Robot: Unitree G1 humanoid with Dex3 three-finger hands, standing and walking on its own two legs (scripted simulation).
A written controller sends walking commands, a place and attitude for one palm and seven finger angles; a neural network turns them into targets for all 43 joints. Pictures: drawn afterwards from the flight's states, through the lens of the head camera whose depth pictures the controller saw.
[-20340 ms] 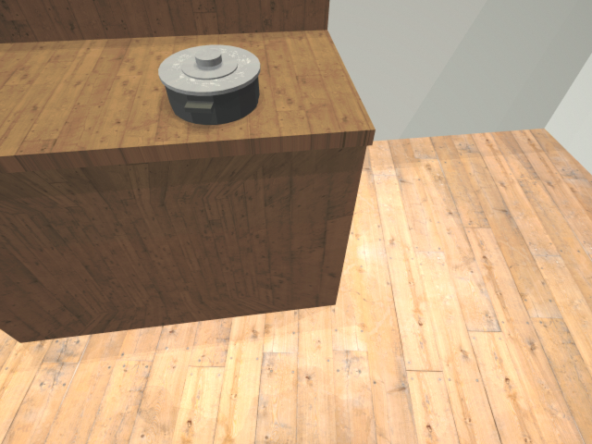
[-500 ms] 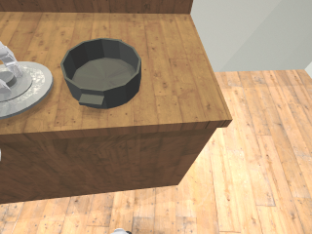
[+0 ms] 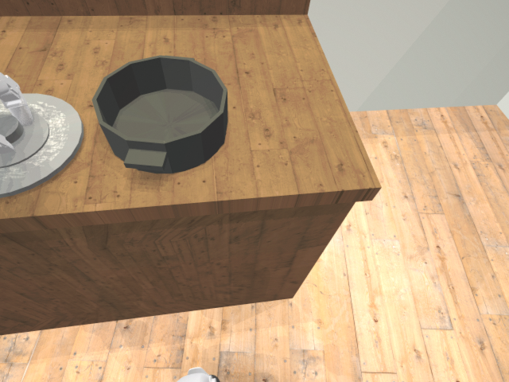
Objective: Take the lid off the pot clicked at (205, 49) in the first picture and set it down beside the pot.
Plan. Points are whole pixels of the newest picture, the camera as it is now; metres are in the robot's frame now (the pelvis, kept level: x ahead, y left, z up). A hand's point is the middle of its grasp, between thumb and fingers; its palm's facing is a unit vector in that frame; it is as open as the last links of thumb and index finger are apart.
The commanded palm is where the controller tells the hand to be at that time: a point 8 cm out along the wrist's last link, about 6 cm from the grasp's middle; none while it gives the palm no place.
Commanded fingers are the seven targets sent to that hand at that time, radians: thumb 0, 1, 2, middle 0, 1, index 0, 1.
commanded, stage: open the fingers wide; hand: left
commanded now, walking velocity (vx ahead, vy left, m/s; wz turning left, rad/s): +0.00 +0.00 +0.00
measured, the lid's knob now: (0, 130) +0.49 +0.35 +0.10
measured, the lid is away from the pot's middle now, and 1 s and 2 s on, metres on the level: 0.24 0.24 0.24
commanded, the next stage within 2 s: raise the empty hand in 1.02 s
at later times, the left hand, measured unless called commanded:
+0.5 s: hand out of the picture +0.44 +0.34 +0.13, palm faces -0.41 -0.11 -0.90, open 8.3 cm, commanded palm +0.47 +0.33 +0.19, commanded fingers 0.00 0.14 0.77 -0.45 -0.87 -0.45 -0.88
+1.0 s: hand out of the picture +0.45 +0.33 +0.13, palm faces -0.41 -0.12 -0.91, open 10.9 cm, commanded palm +0.47 +0.33 +0.19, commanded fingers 0.00 -0.08 0.78 -0.41 -0.75 -0.41 -0.75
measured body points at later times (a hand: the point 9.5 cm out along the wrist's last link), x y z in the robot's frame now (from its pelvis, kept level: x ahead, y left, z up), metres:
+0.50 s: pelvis -0.01 +0.00 +0.00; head +0.07 +0.02 +0.45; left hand +0.46 +0.34 +0.18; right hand +0.04 -0.29 -0.11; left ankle +0.04 +0.09 -0.71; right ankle -0.04 -0.15 -0.71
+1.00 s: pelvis +0.00 -0.01 +0.00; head +0.07 +0.01 +0.45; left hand +0.46 +0.33 +0.18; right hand +0.03 -0.29 -0.11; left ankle +0.04 +0.09 -0.71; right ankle -0.04 -0.15 -0.71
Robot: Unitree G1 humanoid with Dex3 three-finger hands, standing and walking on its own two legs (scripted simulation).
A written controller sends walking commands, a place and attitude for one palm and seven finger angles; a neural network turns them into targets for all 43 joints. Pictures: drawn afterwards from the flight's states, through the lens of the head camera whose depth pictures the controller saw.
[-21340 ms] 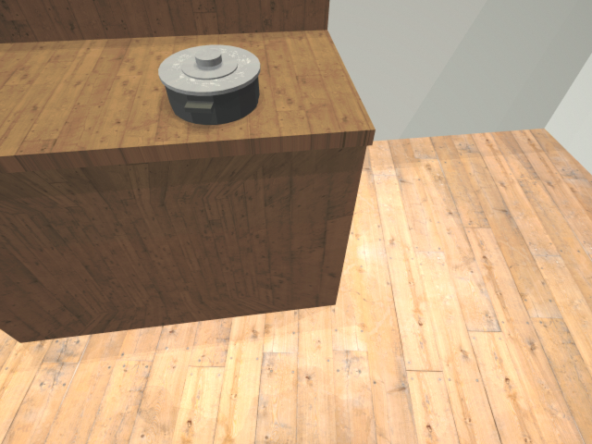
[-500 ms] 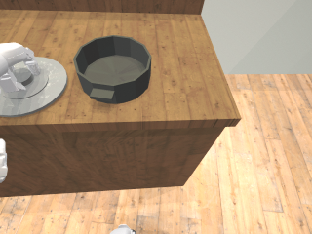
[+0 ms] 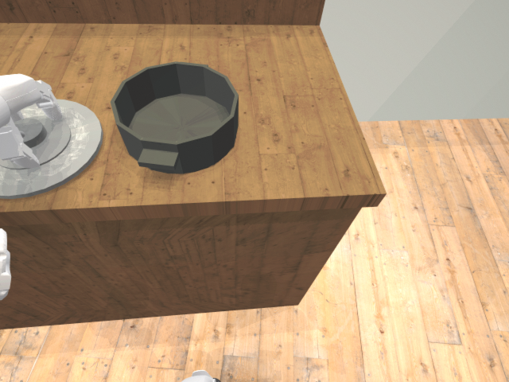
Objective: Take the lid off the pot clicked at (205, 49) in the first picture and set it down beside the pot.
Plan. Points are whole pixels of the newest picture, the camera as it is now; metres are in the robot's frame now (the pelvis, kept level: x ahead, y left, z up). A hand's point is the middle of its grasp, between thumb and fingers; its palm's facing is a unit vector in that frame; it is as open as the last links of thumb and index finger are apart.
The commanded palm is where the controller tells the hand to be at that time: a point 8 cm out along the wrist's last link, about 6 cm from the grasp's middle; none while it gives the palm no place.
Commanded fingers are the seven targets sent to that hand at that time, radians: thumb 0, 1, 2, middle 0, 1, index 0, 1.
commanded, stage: open the fingers wide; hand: left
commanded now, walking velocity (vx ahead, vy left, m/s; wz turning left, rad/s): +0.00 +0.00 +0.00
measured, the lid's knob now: (26, 133) +0.49 +0.34 +0.10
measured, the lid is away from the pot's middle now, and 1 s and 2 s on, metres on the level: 0.24 0.24 0.24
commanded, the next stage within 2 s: raise the empty hand in 0.02 s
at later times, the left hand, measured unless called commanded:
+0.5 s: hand (0, 117) +0.45 +0.33 +0.16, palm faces -0.38 -0.11 -0.92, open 11.0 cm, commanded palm +0.48 +0.33 +0.23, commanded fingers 0.00 -0.08 0.78 -0.41 -0.75 -0.41 -0.75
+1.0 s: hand out of the picture +0.46 +0.33 +0.21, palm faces -0.32 -0.12 -0.94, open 11.0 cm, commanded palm +0.48 +0.33 +0.28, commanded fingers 0.00 -0.08 0.78 -0.41 -0.75 -0.41 -0.75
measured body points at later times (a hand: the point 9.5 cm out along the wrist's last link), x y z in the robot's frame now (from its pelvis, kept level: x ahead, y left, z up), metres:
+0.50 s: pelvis +0.00 +0.00 +0.00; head +0.06 +0.01 +0.45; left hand +0.47 +0.33 +0.22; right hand +0.04 -0.29 -0.11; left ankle +0.05 +0.09 -0.72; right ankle -0.04 -0.15 -0.72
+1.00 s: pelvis +0.00 +0.00 +0.01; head +0.06 +0.00 +0.46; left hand +0.47 +0.33 +0.27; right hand +0.06 -0.29 -0.11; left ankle +0.05 +0.09 -0.72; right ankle -0.04 -0.15 -0.72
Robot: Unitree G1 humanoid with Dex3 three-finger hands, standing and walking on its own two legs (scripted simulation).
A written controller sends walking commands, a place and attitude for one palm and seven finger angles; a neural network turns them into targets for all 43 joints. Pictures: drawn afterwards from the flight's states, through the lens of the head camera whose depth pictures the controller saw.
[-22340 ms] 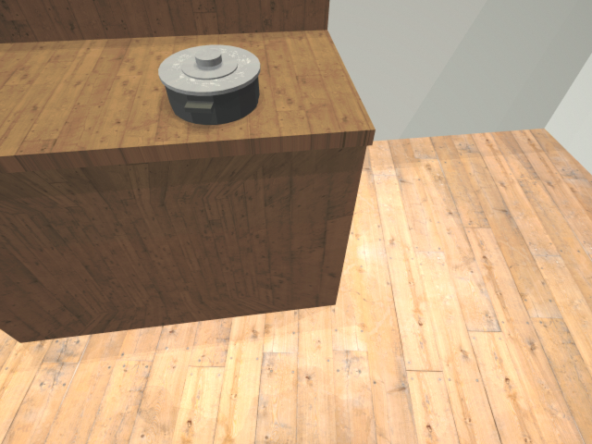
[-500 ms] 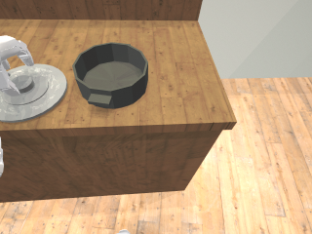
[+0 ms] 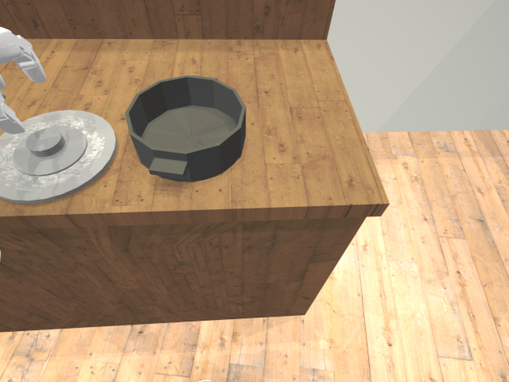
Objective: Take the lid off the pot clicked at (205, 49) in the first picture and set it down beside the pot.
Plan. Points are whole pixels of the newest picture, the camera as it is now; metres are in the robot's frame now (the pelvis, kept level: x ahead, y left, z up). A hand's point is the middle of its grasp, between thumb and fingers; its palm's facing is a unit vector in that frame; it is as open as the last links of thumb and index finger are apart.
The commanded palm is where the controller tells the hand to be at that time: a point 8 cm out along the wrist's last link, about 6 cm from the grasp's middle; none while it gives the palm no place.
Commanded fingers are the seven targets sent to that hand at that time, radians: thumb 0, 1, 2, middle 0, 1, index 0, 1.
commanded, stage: raise the empty hand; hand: left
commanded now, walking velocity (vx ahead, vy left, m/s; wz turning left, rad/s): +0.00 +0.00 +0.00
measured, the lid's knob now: (45, 142) +0.49 +0.33 +0.09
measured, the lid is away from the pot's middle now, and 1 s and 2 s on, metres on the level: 0.24 0.24 0.24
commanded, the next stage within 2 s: draw the hand back to the body in 0.42 s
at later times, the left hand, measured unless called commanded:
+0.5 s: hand out of the picture +0.46 +0.33 +0.24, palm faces -0.28 -0.13 -0.95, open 11.0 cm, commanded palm +0.48 +0.33 +0.31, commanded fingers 0.00 -0.08 0.78 -0.41 -0.75 -0.41 -0.75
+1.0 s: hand out of the picture +0.42 +0.32 +0.23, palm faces -0.21 -0.10 -0.97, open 11.0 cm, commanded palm +0.39 +0.32 +0.30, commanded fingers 0.00 -0.08 0.78 -0.41 -0.75 -0.41 -0.75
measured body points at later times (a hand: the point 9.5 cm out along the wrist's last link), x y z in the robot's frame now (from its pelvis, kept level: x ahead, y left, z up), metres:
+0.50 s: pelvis +0.00 +0.00 +0.01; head +0.06 +0.00 +0.45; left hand +0.47 +0.33 +0.30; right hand +0.06 -0.29 -0.12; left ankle +0.04 +0.09 -0.73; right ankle -0.05 -0.15 -0.73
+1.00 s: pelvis +0.00 -0.01 +0.01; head +0.04 -0.02 +0.46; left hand +0.43 +0.32 +0.29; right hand +0.12 -0.28 -0.11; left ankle +0.04 +0.09 -0.73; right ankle -0.05 -0.15 -0.73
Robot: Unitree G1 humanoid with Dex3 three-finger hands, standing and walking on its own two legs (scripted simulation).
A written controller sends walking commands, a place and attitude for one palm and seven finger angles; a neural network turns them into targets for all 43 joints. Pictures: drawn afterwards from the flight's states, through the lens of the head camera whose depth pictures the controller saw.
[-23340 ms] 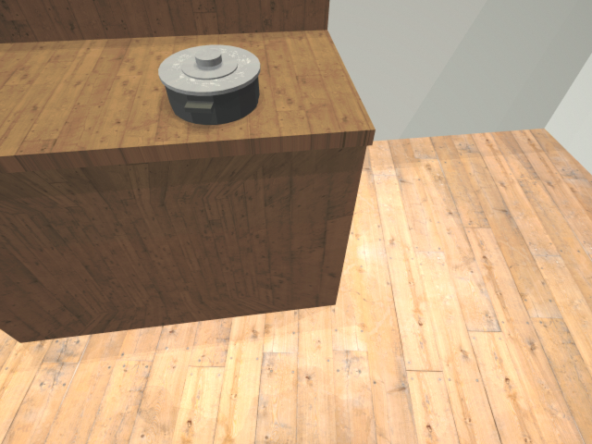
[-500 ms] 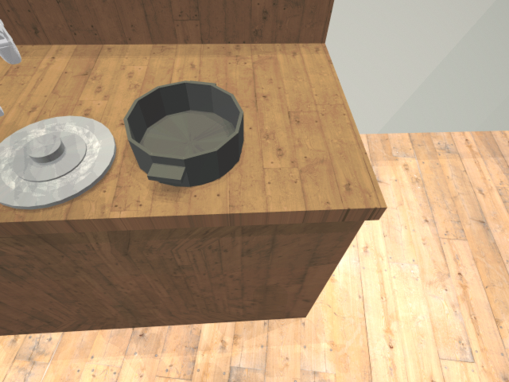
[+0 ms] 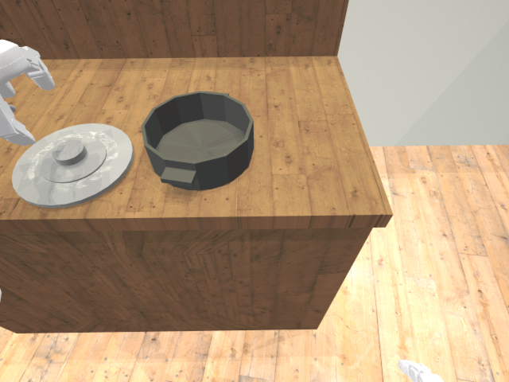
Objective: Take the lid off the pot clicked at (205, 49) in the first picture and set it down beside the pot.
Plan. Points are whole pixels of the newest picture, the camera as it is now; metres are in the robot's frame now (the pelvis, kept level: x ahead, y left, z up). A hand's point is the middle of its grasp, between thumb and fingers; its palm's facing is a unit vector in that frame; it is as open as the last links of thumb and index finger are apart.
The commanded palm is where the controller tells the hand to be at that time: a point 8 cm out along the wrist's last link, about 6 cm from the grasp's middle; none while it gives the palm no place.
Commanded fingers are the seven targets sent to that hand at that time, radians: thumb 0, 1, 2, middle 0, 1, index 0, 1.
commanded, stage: draw the hand back to the body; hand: left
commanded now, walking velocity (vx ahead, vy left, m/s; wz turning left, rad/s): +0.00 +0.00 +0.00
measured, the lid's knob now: (69, 152) +0.49 +0.34 +0.08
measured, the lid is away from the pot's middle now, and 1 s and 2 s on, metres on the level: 0.24 0.24 0.24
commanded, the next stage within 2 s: step back with the hand held close in 1.78 s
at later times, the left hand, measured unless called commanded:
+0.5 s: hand (34, 84) +0.39 +0.24 +0.28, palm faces +0.47 -0.85 -0.21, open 10.1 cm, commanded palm +0.33 +0.28 +0.28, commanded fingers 0.00 0.41 0.84 -0.30 -0.52 -0.30 -0.52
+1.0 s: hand (16, 134) +0.31 +0.22 +0.28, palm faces +0.48 -0.85 -0.21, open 7.8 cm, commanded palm +0.25 +0.26 +0.28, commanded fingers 0.00 0.90 0.90 -0.20 -0.30 -0.20 -0.30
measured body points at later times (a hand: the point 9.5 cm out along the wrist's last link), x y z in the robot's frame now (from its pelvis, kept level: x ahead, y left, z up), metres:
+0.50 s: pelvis +0.02 -0.04 +0.01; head +0.01 -0.06 +0.46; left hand +0.36 +0.29 +0.29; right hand +0.16 -0.31 -0.09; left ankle +0.04 +0.10 -0.73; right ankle -0.05 -0.14 -0.73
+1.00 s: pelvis +0.02 -0.04 +0.01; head +0.00 -0.06 +0.46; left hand +0.28 +0.27 +0.29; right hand +0.22 -0.27 -0.08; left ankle +0.04 +0.10 -0.73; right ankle -0.05 -0.14 -0.73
